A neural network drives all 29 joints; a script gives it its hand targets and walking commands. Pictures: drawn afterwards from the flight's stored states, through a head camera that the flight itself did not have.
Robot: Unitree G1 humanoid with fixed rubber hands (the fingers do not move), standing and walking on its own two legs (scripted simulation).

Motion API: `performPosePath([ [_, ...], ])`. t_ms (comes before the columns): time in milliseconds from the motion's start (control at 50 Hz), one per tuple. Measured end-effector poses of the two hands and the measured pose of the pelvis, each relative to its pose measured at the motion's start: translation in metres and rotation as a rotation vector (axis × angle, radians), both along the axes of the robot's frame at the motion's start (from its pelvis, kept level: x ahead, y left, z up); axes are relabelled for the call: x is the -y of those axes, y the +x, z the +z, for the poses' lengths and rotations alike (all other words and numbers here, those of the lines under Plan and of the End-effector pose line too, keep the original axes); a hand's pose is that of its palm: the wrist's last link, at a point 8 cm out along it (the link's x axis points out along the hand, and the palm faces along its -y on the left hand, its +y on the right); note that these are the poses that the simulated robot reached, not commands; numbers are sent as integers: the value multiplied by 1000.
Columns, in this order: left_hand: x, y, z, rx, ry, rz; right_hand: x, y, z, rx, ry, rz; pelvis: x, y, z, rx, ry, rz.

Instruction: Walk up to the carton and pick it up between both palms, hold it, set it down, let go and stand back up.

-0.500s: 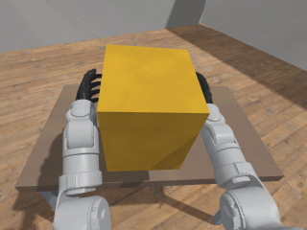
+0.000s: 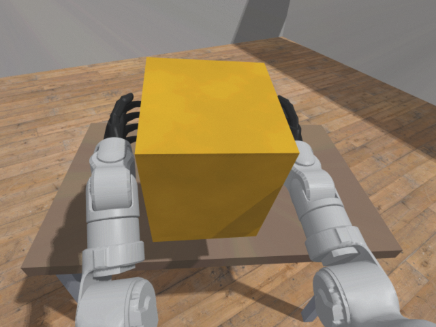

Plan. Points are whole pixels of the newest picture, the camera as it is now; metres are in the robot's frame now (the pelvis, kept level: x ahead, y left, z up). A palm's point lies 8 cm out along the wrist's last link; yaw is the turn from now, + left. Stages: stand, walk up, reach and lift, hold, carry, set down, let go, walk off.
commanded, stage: hold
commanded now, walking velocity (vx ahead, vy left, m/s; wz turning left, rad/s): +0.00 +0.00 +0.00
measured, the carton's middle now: (206, 155) +0.37 +0.01 +0.16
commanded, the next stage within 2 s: none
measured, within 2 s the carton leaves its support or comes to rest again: neither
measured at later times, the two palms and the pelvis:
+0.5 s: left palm (112, 141) +0.35 +0.16 +0.21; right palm (290, 136) +0.36 -0.13 +0.21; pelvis -0.01 -0.01 +0.00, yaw +0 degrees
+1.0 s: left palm (114, 140) +0.35 +0.16 +0.21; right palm (290, 135) +0.37 -0.13 +0.21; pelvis +0.00 +0.00 +0.00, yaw +0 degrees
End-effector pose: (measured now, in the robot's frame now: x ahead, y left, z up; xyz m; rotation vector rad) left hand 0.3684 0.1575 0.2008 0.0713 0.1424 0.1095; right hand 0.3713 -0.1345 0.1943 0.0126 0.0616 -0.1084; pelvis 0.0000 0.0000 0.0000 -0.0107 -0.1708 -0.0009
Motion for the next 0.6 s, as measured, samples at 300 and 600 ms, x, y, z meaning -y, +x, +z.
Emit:
performPosePath([
  [300, 2, -15, 10, 18, -5, 21, 1, -8, 12, 21, 12, 19, 4, 0, -1, 25, 0, 3],
  [600, -2, -16, 11, -3, -18, 25, -2, -7, 15, 2, 11, 25, 8, -7, 0, 13, 3, 10],
])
